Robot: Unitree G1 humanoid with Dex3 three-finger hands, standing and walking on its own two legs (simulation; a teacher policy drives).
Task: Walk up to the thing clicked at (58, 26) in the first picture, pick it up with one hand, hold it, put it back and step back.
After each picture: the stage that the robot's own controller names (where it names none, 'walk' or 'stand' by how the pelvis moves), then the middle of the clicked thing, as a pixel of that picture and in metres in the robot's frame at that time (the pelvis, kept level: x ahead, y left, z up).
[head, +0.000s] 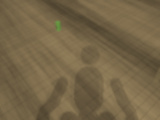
stand; (58, 25) +1.78 +0.35 -0.72
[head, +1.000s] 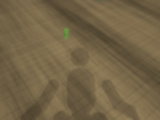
walk; (66, 33) +1.67 +0.16 -0.70
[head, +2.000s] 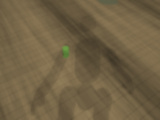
walk; (65, 51) +1.18 +0.17 -0.70
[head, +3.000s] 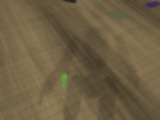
walk; (64, 80) +0.82 +0.16 -0.70
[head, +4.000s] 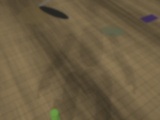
walk; (54, 116) +0.53 +0.20 -0.70
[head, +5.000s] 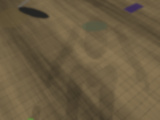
stand; out of the picture +0.43 +0.40 -0.69
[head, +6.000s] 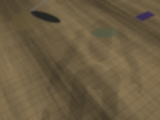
stand; out of the picture +0.44 +0.33 -0.70
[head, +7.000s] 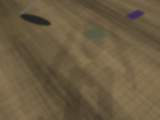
stand; out of the picture +0.38 +0.36 -0.71
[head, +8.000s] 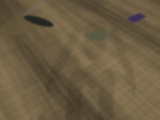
stand; out of the picture +0.42 +0.35 -0.73
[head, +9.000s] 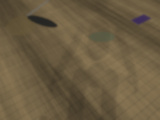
stand; out of the picture +0.41 +0.34 -0.73
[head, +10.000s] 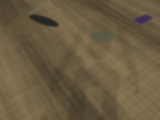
stand; out of the picture +0.40 +0.34 -0.73
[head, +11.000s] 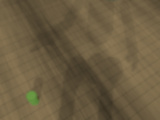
go down; (33, 98) +0.45 +0.32 -0.60
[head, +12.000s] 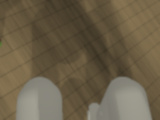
go down; out of the picture +0.49 +0.36 -0.28
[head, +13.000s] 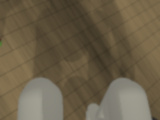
go down; out of the picture +0.50 +0.36 -0.29
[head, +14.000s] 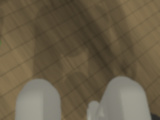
close in; out of the picture +0.50 +0.35 -0.30
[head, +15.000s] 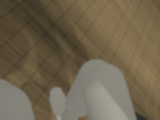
close in; out of the picture +0.46 +0.40 -0.23
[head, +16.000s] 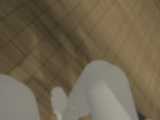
lift; out of the picture +0.45 +0.38 -0.24
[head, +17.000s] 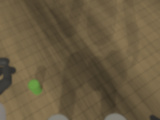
lift; (35, 87) +0.47 +0.30 -0.52
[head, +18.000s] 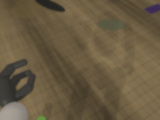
lift; out of the picture +0.43 +0.30 -0.67
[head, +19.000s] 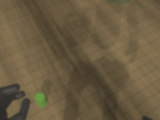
hold; (41, 99) +0.45 +0.29 -0.58
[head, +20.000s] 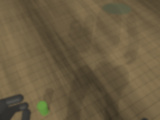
stand; (43, 108) +0.45 +0.28 -0.60
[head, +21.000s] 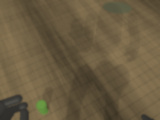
stand; (42, 107) +0.45 +0.29 -0.60
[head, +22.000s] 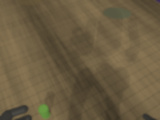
hold; (44, 111) +0.45 +0.28 -0.62
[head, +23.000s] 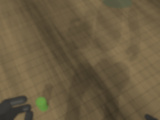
hold; (42, 104) +0.45 +0.29 -0.59
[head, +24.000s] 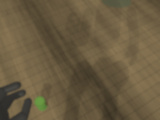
hold; (41, 103) +0.44 +0.29 -0.60
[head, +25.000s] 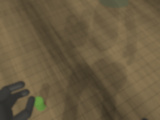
close; (39, 103) +0.45 +0.29 -0.59
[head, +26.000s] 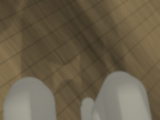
approach; out of the picture +0.50 +0.34 -0.26
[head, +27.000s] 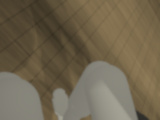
hold; out of the picture +0.47 +0.37 -0.24
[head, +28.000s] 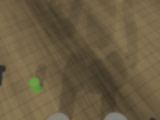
close; (35, 85) +0.48 +0.29 -0.51
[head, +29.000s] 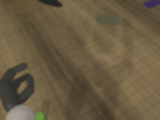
approach; (40, 119) +0.43 +0.30 -0.66
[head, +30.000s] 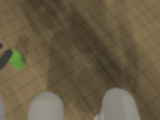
hold; (16, 60) +0.51 +0.30 -0.37
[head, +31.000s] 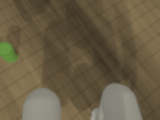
crouch; (8, 53) +0.51 +0.31 -0.35
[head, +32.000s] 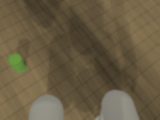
lower; (17, 63) +0.51 +0.31 -0.38
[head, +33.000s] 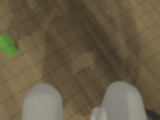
lower; (7, 46) +0.51 +0.31 -0.33
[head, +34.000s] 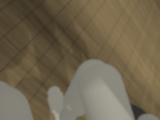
lower; out of the picture +0.48 +0.38 -0.24
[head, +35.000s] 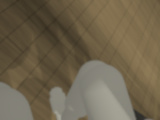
lower; out of the picture +0.49 +0.38 -0.23
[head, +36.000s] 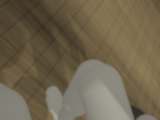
lower; out of the picture +0.47 +0.38 -0.24
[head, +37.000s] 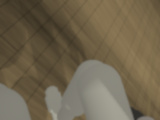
hold; out of the picture +0.50 +0.39 -0.24
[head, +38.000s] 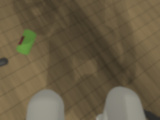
withdraw; (26, 42) +0.60 +0.28 -0.36
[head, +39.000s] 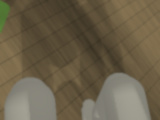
stand; out of the picture +0.59 +0.30 -0.29
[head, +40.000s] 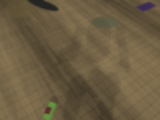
stand; (49, 111) +0.54 +0.22 -0.66
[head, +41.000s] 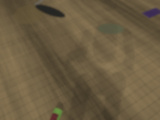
stand; (55, 117) +0.52 +0.21 -0.69
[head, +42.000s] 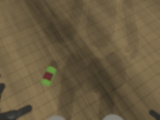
withdraw; (48, 76) +0.56 +0.21 -0.55
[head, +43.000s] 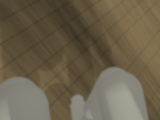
rise; out of the picture +0.59 +0.28 -0.26
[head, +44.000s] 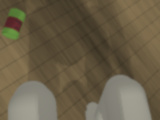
rise; (14, 24) +0.59 +0.25 -0.29
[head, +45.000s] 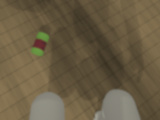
stand; (40, 44) +0.59 +0.21 -0.43
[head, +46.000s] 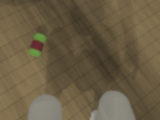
stand; (37, 45) +0.58 +0.20 -0.45
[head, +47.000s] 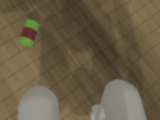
lower; (29, 33) +0.60 +0.21 -0.35
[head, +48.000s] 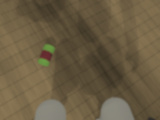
stand; (46, 55) +0.58 +0.19 -0.47
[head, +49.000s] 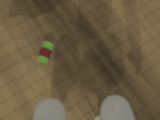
withdraw; (45, 52) +0.58 +0.19 -0.47
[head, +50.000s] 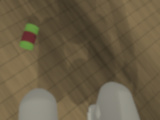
lower; (29, 37) +0.59 +0.21 -0.39
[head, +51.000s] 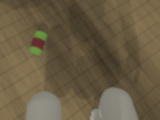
lower; (38, 43) +0.59 +0.19 -0.42
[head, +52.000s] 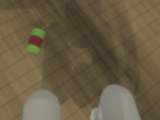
lower; (35, 40) +0.60 +0.19 -0.39
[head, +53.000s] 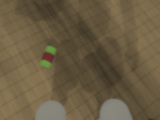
stand; (48, 56) +0.58 +0.18 -0.48
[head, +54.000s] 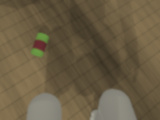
stand; (40, 45) +0.59 +0.18 -0.44
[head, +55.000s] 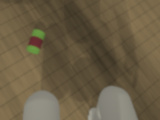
lower; (35, 41) +0.59 +0.19 -0.41
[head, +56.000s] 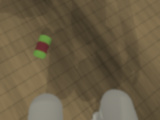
rise; (42, 46) +0.59 +0.18 -0.43
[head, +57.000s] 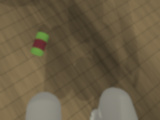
lower; (39, 44) +0.59 +0.18 -0.42
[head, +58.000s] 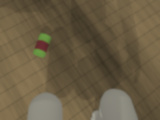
stand; (42, 45) +0.59 +0.18 -0.43
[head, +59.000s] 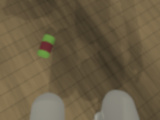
stand; (46, 46) +0.59 +0.17 -0.43
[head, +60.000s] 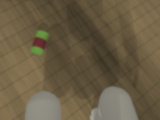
lower; (39, 42) +0.59 +0.18 -0.42
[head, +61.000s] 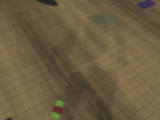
stand; (57, 109) +0.52 +0.13 -0.66
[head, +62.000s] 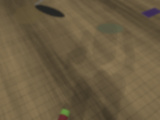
stand; (63, 118) +0.52 +0.14 -0.68
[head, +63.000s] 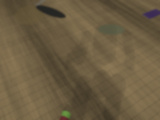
stand; out of the picture +0.50 +0.14 -0.68
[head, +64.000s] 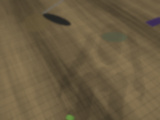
stand; out of the picture +0.51 +0.15 -0.74
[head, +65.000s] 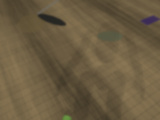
stand; out of the picture +0.51 +0.17 -0.75
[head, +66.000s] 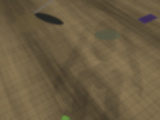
walk; out of the picture +0.49 +0.17 -0.75
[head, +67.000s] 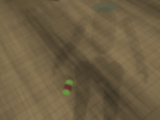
walk; (67, 87) +0.70 +0.19 -0.73
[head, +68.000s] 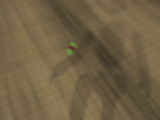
walk; (71, 48) +1.10 +0.12 -0.72
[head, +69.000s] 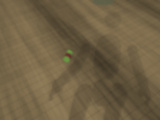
stand; (68, 56) +1.14 +0.16 -0.72
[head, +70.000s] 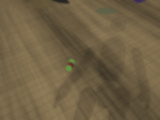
stand; (70, 65) +1.11 +0.16 -0.75
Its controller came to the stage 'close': yes
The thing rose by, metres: 0.01
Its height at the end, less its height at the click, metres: -0.02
